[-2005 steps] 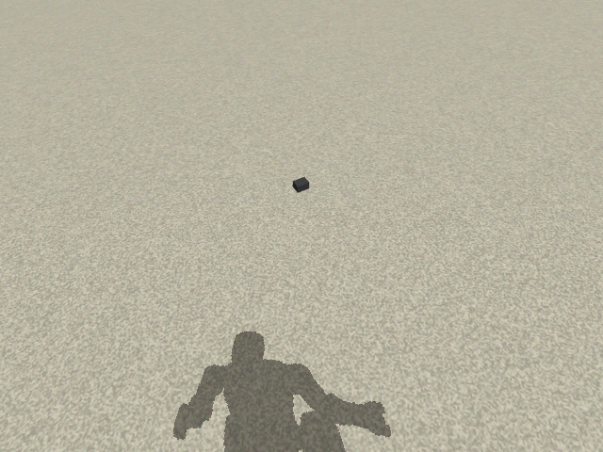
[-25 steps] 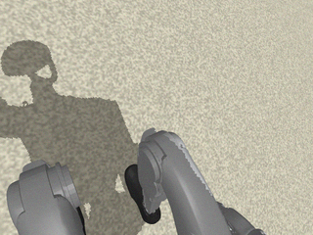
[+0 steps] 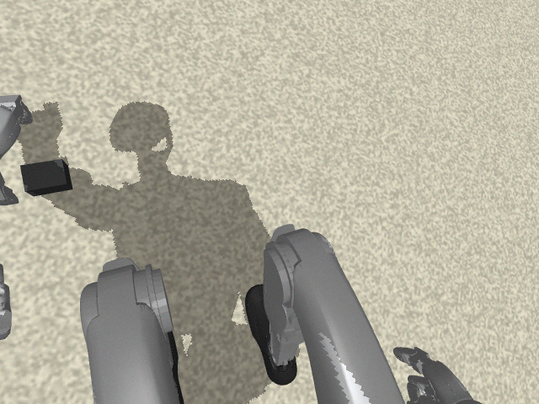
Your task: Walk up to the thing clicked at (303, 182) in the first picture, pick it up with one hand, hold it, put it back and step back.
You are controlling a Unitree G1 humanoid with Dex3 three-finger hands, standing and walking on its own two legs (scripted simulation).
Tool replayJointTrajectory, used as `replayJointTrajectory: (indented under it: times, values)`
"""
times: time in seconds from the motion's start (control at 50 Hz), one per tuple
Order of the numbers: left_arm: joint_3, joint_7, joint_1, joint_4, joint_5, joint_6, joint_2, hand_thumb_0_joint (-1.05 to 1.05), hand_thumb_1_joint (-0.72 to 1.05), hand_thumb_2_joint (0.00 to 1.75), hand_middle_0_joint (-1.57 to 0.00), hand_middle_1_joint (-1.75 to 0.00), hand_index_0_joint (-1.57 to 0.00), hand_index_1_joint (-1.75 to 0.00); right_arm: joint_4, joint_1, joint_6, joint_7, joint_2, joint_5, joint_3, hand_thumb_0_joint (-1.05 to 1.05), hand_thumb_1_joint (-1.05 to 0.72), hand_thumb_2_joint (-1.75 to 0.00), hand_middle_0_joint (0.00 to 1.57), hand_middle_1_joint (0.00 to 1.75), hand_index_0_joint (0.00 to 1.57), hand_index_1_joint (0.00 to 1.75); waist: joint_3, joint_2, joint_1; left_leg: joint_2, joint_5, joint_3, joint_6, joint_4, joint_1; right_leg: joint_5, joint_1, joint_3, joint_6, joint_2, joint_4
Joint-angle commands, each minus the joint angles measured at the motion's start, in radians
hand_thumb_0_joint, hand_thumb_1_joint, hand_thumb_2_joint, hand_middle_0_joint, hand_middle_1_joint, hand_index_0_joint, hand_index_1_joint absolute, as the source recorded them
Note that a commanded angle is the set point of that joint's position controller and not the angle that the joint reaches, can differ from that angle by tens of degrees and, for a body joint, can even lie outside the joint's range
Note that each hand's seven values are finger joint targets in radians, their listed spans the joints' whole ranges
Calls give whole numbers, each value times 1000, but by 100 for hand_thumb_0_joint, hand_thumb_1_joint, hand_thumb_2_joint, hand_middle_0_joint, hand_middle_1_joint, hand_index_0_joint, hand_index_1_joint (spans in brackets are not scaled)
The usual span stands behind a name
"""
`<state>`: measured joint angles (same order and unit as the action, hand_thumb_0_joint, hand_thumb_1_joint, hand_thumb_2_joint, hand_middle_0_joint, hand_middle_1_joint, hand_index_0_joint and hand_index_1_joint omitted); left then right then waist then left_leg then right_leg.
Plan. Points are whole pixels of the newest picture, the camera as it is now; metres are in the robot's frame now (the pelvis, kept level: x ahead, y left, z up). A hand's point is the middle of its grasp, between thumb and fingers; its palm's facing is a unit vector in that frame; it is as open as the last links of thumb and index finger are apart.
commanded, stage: withdraw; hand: left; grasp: from above
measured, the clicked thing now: (47, 177) +0.51 +0.31 -0.33
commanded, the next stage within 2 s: home in 0.14 s
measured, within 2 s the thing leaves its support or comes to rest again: neither
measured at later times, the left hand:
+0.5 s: hand out of the picture +0.47 +0.32 -0.11, palm faces -0.39 -0.21 -0.90, open 11.2 cm
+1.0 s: hand out of the picture +0.28 +0.26 +0.10, palm faces -0.07 -0.86 -0.51, open 7.4 cm
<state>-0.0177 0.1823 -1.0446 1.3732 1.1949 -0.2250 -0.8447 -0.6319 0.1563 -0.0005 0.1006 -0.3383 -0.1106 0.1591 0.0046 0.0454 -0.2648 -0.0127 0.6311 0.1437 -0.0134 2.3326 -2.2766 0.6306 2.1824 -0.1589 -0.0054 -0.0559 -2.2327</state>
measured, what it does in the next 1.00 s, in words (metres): rises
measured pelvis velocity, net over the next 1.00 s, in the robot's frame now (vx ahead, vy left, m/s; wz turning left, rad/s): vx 0.03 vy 0.01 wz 0.13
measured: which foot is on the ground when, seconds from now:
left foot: down 0.00-1.00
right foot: down 0.00-1.00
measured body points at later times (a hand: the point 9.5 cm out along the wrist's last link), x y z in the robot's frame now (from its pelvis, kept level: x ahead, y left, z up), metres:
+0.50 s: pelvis +0.01 +0.01 +0.03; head +0.24 +0.07 +0.41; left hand +0.48 +0.32 -0.06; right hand +0.07 -0.24 -0.09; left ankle +0.09 +0.12 -0.32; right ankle +0.11 -0.10 -0.32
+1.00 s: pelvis +0.03 +0.01 +0.21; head +0.15 +0.06 +0.64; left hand +0.28 +0.30 +0.14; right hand +0.25 -0.21 +0.13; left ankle +0.09 +0.12 -0.32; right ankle +0.11 -0.10 -0.32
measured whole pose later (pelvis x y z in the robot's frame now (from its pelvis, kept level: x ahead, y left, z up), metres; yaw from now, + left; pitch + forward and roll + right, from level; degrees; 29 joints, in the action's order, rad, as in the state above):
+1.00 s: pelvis +0.03 +0.01 +0.21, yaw +7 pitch +26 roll -5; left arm 0.01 0.07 -0.07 0.36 0.25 0.22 -0.38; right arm -0.57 0.10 -0.07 -0.04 -0.24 0.04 0.03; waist 0.20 -0.02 -0.07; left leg 0.00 0.59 0.08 -0.01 1.65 -1.52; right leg 0.60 1.45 -0.08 -0.01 -0.04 -1.59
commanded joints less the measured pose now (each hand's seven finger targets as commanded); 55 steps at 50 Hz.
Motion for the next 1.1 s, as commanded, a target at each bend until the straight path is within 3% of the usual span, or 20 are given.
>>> replayJointTrajectory:
  times: [0.0, 0.1, 0.12, 0.22, 0.26, 0.28, 0.3, 0.36, 0.42, 0.54, 0.64, 0.66, 0.74, 0.8, 0.84, 0.88, 0.9, 0.94, 0.98, 1.08]
  values:
    - [58, 131, -407, -62, 54, -27, -280, 0, -38, 89, -19, -88, -19, -88, 0, 190, 4, -9, -206, -22, -42, 0, -89, -90, 20, 30, 20, 30, 637, -392, -44, 3, -87, -53, -12, -187, 434, -113, -294, 11, -44, -39, 181]
    - [119, 210, -478, -111, 76, 0, -351, 0, -38, 87, -20, -86, -21, -86, 7, 209, -8, -10, -243, -37, -54, 0, -90, -90, 20, 30, 20, 30, 727, -514, -27, 0, -93, -49, -2, -202, 543, -137, -244, -30, -43, -25, 151]
    - [112, 212, -456, -111, 81, 13, -345, 0, -36, 86, -22, -85, -22, -85, 11, 213, -12, -8, -234, -36, -58, 0, -90, -90, 20, 30, 20, 30, 762, -547, -25, -5, -113, -47, 1, -198, 572, -152, -251, -25, -47, -28, 137]
    - [135, 195, -311, -201, 31, 89, -305, 0, -33, 83, -23, -82, -24, -81, 20, 243, -13, 1, -244, -13, -102, 0, -90, -90, 20, 30, 20, 30, 862, -564, 20, -3, -200, -35, 4, -241, 657, -222, -257, -38, -44, -14, 143]
    - [117, 168, -261, -188, 0, 120, -251, 0, -17, 92, -22, -66, -20, -66, 8, 264, -10, 7, -233, -5, -117, 0, -89, -90, 20, 30, 20, 30, 818, -511, 18, 0, -194, -38, 2, -257, 622, -215, -252, -31, -45, -14, 162]
    - [119, 154, -260, -233, -22, 130, -257, 0, -9, 91, -22, -61, -20, -63, 5, 269, -5, 9, -217, 1, -122, 0, -89, -90, 20, 30, 20, 30, 844, -503, 27, -2, -187, -39, -1, -271, 620, -209, -271, -28, -44, -19, 170]
    - [133, 140, -231, -249, -46, 142, -261, 0, -1, 91, -21, -59, -20, -61, 8, 273, -2, 9, -219, 7, -129, 0, -89, -90, 20, 30, 20, 30, 847, -487, 47, 2, -190, -43, -3, -280, 619, -204, -281, -20, -46, -19, 185]
    - [116, 77, -133, -338, -133, 169, -184, 0, 23, 89, -21, -50, -20, -51, 18, 292, 6, 16, -193, 28, -149, 0, -89, -90, 20, 30, 20, 30, 887, -412, 61, 6, -222, -72, -18, -293, 620, -231, -407, 4, -39, -24, 249]
    - [127, 12, -2, -501, -246, 185, -125, 0, 47, 91, -21, -44, -20, -45, 27, 288, 11, 15, -173, 55, -181, 0, -90, -90, 20, 30, 20, 30, 937, -369, 113, 11, -219, -96, -25, -346, 628, -237, -511, 34, -35, -20, 315]
    - [123, -85, 217, -755, -472, 237, 18, 0, 90, 90, -20, -30, -20, -30, 53, 214, 18, -17, -149, 92, -210, 0, -90, -90, 20, 30, 20, 30, 807, -234, 136, 7, -140, -78, -31, -474, 653, -176, -551, 59, -37, -11, 442]
    - [109, -114, 400, -927, -614, 268, 116, 0, 90, 90, -20, -30, -20, -30, 87, 143, 5, -47, -117, 117, -227, 0, -90, -90, 20, 30, 20, 30, 770, -194, 161, 0, -72, -66, -31, -611, 761, -127, -659, 77, -29, -3, 554]
    - [116, -113, 407, -995, -640, 274, 115, 0, 90, 90, -20, -30, -20, -30, 101, 131, -1, -56, -116, 122, -231, 0, -90, -90, 20, 30, 20, 30, 805, -202, 170, -2, -69, -62, -30, -641, 814, -128, -687, 79, -28, -3, 575]
    - [97, -102, 564, -1029, -727, 319, 196, 0, 90, 90, -20, -30, -20, -30, 107, 82, -33, -91, -102, 138, -224, 0, -90, -90, 20, 30, 20, 30, 681, -200, 169, -6, -1, -40, -22, -770, 909, -86, -724, 87, -24, 1, 665]
    - [102, -94, 614, -1138, -795, 349, 222, 0, 90, 90, -20, -30, -20, -30, 119, 50, -61, -115, -94, 147, -223, 0, -90, -90, 20, 30, 20, 30, 697, -239, 181, -6, -21, -25, -14, -849, 1030, -101, -784, 95, -24, 7, 719]
    - [77, -94, 666, -1153, -847, 368, 278, 0, 90, 90, -20, -30, -20, -30, 121, 24, -78, -128, -87, 152, -215, 0, -90, -90, 20, 30, 20, 30, 626, -235, 168, -6, -2, -6, -9, -903, 1066, -89, -789, 95, -22, 10, 752]
    - [105, -84, 737, -1165, -898, 387, 277, 0, 90, 90, -20, -30, -20, -30, 131, 6, -93, -142, -76, 156, -208, 0, -90, -90, 20, 30, 20, 30, 609, -214, 175, -2, 6, -13, -13, -936, 1105, -80, -845, 105, -22, 8, 806]
    - [83, -86, 766, -1181, -927, 395, 311, 0, 90, 90, -20, -30, -20, -30, 134, 3, -101, -147, -72, 156, -205, 0, -90, -90, 20, 30, 20, 30, 577, -207, 168, -2, 16, -16, -13, -965, 1121, -69, -861, 109, -23, 8, 836]
    - [106, -80, 811, -1238, -978, 413, 308, 0, 90, 90, -20, -30, -20, -30, 154, -11, -115, -158, -67, 157, -198, 0, -90, -90, 20, 30, 20, 30, 584, -209, 181, 2, 28, -15, -15, -1014, 1175, -62, -932, 119, -21, 8, 889]
    - [93, -80, 877, -1258, -1035, 432, 347, 0, 90, 90, -20, -30, -20, -30, 164, -19, -127, -168, -58, 159, -189, 0, -90, -90, 20, 30, 20, 30, 536, -210, 179, 0, 36, -5, -13, -1078, 1227, -60, -970, 116, -19, 10, 933]
    - [99, -79, 1030, -1344, -1129, 494, 391, 0, 90, 90, -20, -30, -20, -30, 193, 3, -144, -195, -34, 162, -171, 0, -90, -90, 20, 30, 20, 30, 504, -189, 188, 4, -84, -19, -10, -1183, 1357, -145, -1145, 120, -20, 10, 1067]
